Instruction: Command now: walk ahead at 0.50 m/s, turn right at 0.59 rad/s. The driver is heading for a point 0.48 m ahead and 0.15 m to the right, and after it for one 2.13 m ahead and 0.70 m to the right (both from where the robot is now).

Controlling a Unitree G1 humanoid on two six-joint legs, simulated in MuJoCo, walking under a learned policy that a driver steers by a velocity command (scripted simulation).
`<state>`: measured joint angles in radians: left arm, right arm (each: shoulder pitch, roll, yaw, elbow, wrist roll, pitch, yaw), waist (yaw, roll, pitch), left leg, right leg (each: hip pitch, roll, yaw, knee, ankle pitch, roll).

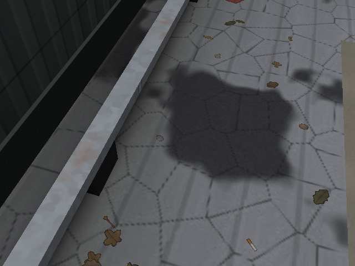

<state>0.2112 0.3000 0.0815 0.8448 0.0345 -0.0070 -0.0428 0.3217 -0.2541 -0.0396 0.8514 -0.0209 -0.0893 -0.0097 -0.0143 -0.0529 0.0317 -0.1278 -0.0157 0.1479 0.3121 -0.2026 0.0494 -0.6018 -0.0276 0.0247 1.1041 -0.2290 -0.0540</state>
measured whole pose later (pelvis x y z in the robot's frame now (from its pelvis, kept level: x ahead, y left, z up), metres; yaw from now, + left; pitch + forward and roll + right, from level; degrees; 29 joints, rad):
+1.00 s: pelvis +0.46 -0.10 -0.01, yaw -34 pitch +0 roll -1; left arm 0.24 0.32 0.07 0.78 0.02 0.03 0.00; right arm 0.16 -0.24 -0.01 0.74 -0.01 -0.03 -0.02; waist 0.02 -0.04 0.10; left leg -0.34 0.00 0.07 0.44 -0.10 0.05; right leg -0.44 0.10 0.10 1.13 -0.46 0.01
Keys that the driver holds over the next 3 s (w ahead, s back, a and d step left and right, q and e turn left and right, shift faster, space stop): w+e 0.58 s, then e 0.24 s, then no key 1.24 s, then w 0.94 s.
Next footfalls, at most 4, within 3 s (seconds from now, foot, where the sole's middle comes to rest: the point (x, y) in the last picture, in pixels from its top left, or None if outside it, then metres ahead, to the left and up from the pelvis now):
0.28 right None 0.28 -0.12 -0.78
0.80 left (188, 242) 0.57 -0.05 -0.78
1.20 right None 0.44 -0.22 -0.78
2.78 right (270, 198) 0.77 -0.40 -0.78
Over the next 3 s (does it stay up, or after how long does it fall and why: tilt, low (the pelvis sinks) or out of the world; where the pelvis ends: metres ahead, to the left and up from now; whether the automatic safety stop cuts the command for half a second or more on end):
stays up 0.75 -0.34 -0.01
